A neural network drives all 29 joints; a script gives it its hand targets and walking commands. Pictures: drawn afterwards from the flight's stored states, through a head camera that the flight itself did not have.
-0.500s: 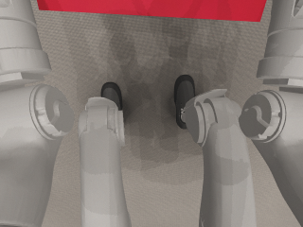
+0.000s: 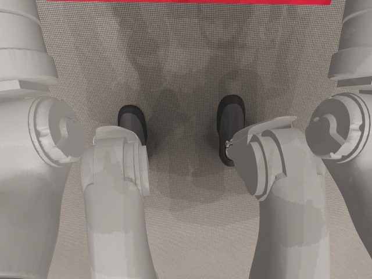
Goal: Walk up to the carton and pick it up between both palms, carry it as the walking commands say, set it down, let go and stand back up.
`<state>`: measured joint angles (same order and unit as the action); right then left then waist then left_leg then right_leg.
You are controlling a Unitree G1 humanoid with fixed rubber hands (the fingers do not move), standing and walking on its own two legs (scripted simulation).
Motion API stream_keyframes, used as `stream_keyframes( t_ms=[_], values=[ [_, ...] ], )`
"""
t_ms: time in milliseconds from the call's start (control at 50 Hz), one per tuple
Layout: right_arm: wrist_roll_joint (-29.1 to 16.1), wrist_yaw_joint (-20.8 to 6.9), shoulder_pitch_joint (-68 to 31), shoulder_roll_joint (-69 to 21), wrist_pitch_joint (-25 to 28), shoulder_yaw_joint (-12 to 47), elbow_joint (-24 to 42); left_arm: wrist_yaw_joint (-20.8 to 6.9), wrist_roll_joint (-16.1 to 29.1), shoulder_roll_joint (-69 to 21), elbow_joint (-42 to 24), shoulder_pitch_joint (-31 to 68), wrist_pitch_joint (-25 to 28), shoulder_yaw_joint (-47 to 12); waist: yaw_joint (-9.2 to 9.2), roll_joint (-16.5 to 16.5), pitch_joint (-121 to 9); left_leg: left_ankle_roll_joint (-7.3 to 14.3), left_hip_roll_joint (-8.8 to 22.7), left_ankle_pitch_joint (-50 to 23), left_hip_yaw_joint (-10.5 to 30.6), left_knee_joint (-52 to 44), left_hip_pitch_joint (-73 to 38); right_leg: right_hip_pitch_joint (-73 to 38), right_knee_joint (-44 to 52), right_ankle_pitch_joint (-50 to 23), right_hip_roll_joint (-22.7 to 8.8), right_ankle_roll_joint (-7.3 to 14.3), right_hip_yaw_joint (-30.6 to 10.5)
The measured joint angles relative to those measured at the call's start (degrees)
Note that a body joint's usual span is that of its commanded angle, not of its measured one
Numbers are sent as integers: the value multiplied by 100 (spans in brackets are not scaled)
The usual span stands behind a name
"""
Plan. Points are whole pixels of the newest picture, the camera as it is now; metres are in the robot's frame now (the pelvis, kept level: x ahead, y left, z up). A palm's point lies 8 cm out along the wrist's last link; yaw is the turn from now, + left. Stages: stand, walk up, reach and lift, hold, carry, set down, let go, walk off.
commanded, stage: set down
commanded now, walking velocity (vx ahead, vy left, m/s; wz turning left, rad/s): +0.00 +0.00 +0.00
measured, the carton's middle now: out of the picture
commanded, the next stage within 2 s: none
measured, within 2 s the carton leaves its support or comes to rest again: rests again in 0.68 s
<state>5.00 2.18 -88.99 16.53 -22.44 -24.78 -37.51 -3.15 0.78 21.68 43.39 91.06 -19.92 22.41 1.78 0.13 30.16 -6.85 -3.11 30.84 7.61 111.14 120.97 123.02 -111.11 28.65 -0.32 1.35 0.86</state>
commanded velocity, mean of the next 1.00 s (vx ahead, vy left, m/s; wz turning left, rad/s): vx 0.00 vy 0.00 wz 0.00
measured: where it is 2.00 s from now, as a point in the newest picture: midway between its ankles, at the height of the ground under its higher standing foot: (182, 146)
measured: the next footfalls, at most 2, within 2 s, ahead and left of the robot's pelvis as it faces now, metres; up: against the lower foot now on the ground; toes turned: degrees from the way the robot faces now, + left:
none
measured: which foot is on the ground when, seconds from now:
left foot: down 0.00-1.00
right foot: down 0.00-1.00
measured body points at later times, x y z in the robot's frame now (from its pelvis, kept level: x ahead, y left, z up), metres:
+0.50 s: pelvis +0.01 +0.01 -0.03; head +0.42 +0.00 +0.13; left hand +0.60 +0.18 -0.25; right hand +0.58 -0.20 -0.24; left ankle +0.12 +0.16 -0.40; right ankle +0.12 -0.11 -0.40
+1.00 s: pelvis +0.01 +0.01 -0.04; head +0.42 -0.01 +0.13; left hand +0.61 +0.17 -0.26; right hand +0.58 -0.21 -0.26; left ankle +0.12 +0.16 -0.40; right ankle +0.12 -0.11 -0.40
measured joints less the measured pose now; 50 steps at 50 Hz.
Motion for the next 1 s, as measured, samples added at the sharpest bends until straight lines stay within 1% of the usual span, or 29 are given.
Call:
stream_keyframes(
  t_ms=[120,340,420,780,1000],
  values=[
    [-167,88,-90,124,33,245,-58,106,242,66,7,-76,177,-144,0,0,4,-5,0,138,6,229,223,209,-197,123,9,0,0],
    [-351,152,-113,188,200,369,-309,346,615,253,28,-190,275,-640,0,0,10,12,-16,296,16,544,367,294,-427,242,10,-26,0],
    [-353,157,-111,192,350,369,-505,347,616,267,181,-110,306,-644,0,0,8,18,-20,291,16,599,373,295,-473,243,10,-31,-1],
    [-460,187,-113,306,430,439,-814,289,625,255,706,115,475,-659,0,0,2,7,-30,279,21,740,457,426,-658,239,10,-52,-2],
    [-511,188,-113,322,504,460,-967,258,625,262,878,149,603,-659,0,0,-3,3,-23,292,21,804,474,458,-728,239,16,-52,-2]
  ],
)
